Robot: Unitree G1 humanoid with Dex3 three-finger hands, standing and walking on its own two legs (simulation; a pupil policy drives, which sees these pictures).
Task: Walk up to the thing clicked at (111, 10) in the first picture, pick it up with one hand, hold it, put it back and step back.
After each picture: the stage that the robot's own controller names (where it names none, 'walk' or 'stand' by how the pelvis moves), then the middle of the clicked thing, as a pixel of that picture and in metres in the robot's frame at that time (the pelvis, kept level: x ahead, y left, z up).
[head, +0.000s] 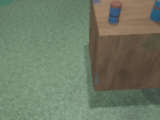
stand; (114, 12) +0.88 -0.15 -0.06
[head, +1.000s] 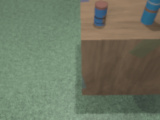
rise first; (100, 13) +0.78 -0.02 -0.03
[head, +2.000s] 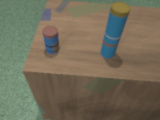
walk; (51, 40) +0.55 +0.22 -0.03
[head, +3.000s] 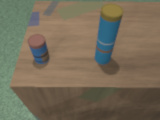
stand; (39, 49) +0.49 +0.22 -0.02
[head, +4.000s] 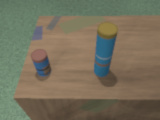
stand; (41, 63) +0.47 +0.23 -0.06
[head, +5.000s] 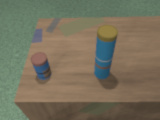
stand; (41, 66) +0.46 +0.23 -0.06
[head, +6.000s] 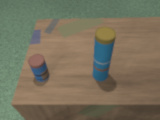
stand; (39, 68) +0.45 +0.23 -0.06
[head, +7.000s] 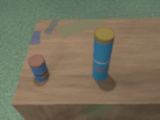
stand; (39, 68) +0.45 +0.23 -0.06
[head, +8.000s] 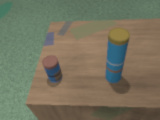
rise first; (53, 69) +0.45 +0.21 -0.06
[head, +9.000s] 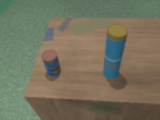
go down; (51, 63) +0.47 +0.21 -0.06
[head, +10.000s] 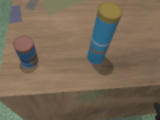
go down; (26, 52) +0.47 +0.19 -0.03
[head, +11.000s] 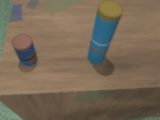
go down; (25, 51) +0.46 +0.20 -0.01
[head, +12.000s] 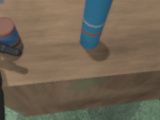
close in; (8, 37) +0.48 +0.21 +0.03
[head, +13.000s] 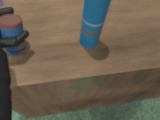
lift; (13, 35) +0.49 +0.20 +0.03
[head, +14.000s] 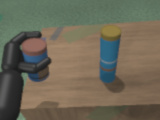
lift; (36, 60) +0.34 +0.17 +0.17
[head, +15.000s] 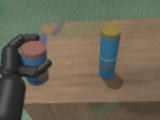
hold; (35, 64) +0.32 +0.17 +0.15
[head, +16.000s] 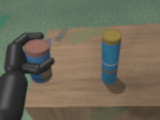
hold; (39, 62) +0.33 +0.16 +0.16
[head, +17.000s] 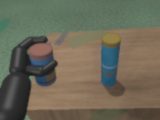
hold; (43, 65) +0.32 +0.15 +0.16
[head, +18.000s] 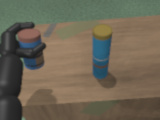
crouch; (32, 49) +0.40 +0.18 +0.14
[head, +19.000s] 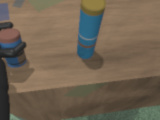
lower; (13, 48) +0.46 +0.21 +0.02
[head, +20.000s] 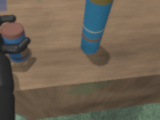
lower; (16, 43) +0.47 +0.20 +0.02
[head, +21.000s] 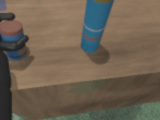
lower; (14, 41) +0.47 +0.20 +0.02
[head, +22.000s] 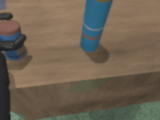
lower; (12, 40) +0.48 +0.21 +0.02
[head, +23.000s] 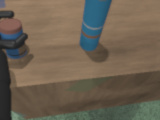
rest; (13, 39) +0.48 +0.20 +0.03
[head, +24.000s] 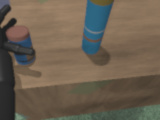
withdraw; (22, 45) +0.46 +0.19 +0.02
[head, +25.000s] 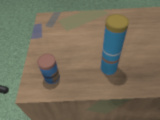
sink last; (49, 69) +0.42 +0.17 -0.02
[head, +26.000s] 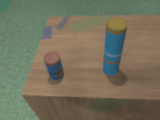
stand; (54, 66) +0.45 +0.19 -0.03
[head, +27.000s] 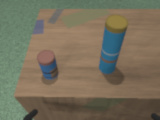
stand; (48, 65) +0.43 +0.18 -0.03
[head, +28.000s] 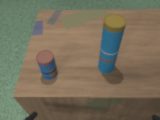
stand; (47, 65) +0.43 +0.19 -0.03
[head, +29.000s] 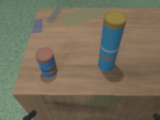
stand; (47, 63) +0.44 +0.19 -0.01
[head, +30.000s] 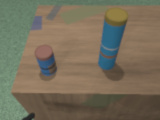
stand; (46, 61) +0.44 +0.18 -0.01
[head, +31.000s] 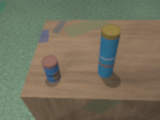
walk; (51, 69) +0.46 +0.19 -0.06
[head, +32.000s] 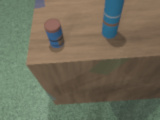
walk; (54, 34) +0.55 +0.17 -0.04
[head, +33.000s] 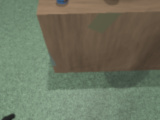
walk; out of the picture +0.84 +0.14 -0.03
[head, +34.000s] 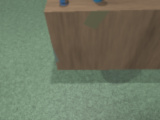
stand; out of the picture +1.08 +0.20 -0.04
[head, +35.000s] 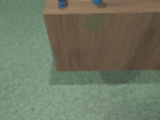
stand; out of the picture +1.05 +0.19 -0.06
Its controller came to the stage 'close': yes
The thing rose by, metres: 0.22
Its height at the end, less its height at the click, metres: +0.00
